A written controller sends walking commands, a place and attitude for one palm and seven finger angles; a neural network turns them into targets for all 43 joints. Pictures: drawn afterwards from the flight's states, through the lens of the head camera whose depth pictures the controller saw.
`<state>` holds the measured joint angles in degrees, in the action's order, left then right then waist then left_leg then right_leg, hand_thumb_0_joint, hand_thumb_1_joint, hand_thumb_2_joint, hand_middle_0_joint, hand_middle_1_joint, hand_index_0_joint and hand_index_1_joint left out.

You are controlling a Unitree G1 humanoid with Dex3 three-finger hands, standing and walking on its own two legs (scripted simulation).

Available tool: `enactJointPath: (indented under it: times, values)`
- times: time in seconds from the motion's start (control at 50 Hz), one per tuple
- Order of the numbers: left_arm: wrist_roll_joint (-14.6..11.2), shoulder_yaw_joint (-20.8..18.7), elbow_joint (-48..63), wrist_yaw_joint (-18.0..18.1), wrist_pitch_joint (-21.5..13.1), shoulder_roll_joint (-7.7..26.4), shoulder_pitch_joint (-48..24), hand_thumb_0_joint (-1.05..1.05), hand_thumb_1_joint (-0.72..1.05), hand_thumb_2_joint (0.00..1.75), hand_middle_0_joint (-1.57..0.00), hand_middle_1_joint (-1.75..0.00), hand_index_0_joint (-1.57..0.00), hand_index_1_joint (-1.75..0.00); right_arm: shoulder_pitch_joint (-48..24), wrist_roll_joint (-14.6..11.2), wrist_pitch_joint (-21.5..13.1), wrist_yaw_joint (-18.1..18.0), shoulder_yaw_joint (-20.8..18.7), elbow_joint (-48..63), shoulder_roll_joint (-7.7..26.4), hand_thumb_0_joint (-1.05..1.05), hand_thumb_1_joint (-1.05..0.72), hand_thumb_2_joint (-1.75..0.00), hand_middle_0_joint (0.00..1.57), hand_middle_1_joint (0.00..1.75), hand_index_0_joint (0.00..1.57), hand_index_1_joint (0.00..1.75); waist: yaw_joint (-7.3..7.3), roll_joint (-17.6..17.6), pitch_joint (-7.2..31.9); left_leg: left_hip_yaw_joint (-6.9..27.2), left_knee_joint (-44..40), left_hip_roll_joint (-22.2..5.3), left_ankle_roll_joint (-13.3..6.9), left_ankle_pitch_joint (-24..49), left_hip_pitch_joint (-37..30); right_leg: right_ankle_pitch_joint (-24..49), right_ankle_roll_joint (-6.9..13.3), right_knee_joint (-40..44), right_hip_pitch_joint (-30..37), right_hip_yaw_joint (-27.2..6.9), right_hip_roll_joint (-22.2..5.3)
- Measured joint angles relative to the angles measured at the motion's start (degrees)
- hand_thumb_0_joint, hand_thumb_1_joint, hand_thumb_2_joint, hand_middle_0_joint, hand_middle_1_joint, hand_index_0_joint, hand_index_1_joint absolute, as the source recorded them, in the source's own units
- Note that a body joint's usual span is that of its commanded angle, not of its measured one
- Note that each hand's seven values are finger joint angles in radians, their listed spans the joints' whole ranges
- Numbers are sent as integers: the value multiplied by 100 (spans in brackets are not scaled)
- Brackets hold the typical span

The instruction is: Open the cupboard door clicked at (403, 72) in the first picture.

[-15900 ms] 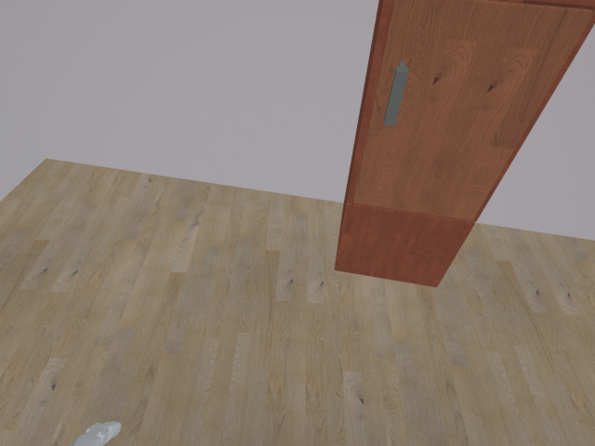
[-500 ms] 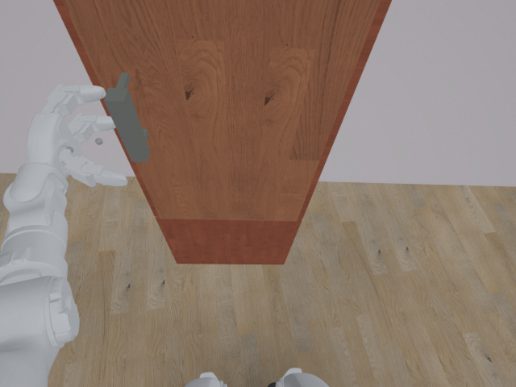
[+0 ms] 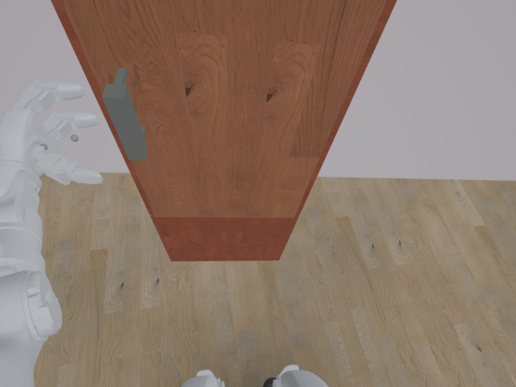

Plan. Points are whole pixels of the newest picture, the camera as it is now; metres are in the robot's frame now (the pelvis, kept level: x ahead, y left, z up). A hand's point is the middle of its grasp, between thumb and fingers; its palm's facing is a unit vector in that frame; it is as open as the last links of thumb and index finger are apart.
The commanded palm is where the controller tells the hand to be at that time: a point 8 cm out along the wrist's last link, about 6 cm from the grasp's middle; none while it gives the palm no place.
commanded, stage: move the hooked fingers beside the handle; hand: left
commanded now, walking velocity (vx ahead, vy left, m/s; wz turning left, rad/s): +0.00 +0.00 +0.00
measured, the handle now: (130, 116) +0.50 +0.18 +0.09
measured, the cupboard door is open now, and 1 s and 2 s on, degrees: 0 0 0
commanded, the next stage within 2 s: slide the fingers in behind the handle in 0.84 s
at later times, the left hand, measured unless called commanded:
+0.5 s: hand (79, 137) +0.45 +0.24 +0.10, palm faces +0.00 -1.00 +0.00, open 14.0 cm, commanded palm +0.43 +0.29 +0.10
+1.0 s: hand (74, 138) +0.45 +0.25 +0.10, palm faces +0.01 -1.00 -0.01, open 14.0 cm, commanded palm +0.42 +0.29 +0.10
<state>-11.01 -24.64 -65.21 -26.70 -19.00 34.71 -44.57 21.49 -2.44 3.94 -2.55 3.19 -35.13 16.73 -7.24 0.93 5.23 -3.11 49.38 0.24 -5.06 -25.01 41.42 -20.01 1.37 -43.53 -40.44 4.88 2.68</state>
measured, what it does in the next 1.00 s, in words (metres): stands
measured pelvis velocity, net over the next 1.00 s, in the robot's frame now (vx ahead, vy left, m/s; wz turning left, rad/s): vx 0.00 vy -0.02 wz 0.00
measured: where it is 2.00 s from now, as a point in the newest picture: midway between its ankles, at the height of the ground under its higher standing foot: outside the picture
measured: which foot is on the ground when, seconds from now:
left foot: down 0.00-1.00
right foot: down 0.00-1.00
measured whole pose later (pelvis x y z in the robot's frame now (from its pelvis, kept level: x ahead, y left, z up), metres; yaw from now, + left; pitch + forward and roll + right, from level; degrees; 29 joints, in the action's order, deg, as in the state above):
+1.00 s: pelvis +0.00 -0.02 +0.00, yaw +0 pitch +16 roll -3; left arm -11.4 -26.0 -64.0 -27.2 -19.5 35.7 -42.5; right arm 21.7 -2.8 3.9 -2.9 3.1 -34.5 17.2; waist -7.0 1.0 5.2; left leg -2.9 48.7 -0.6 -3.8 -24.4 40.2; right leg -19.6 2.7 -43.3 -39.6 4.9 3.6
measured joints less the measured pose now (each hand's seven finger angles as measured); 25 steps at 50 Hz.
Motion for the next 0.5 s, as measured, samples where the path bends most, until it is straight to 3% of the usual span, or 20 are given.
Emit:
enactJointPath:
  times: [0.16, 0.26, 0.5]
  values:
    - [-21, -8, 344, 28, -126, -52, 194, -1, -50, 30, -30, -120, -30, -120, 51, 28, 18, 44, -37, 54, -28, 1, -90, -90, 20, 29, 21, 30, 28, 30, 26, -11, 4, -2, -8, -13, -6, 13, -30, 34, 21, -16, 4]
    - [-80, 143, 289, -2, 8, -193, 168, -1, -50, 30, -30, -120, -30, -120, 45, 12, 57, 64, -22, 8, -40, 1, -90, -90, 20, 29, 21, 30, 69, 52, 66, 15, -18, 30, -30, -9, -75, 1, -42, 51, 99, 7, -23]
    - [56, 169, 321, 323, -124, -349, 111, -1, -50, 30, -30, -120, -30, -120, -62, 28, -18, 72, -4, 21, -70, 1, -90, -90, 20, 29, 21, 30, 65, 41, 9, 24, -4, 35, 3, 25, -108, 5, -10, -10, 114, 17, -32]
